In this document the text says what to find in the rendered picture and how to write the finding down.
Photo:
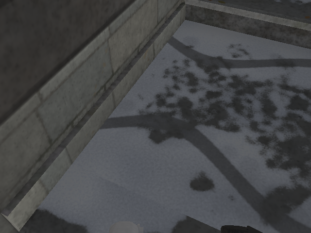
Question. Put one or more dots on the robot left thigh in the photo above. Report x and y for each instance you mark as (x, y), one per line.
(126, 227)

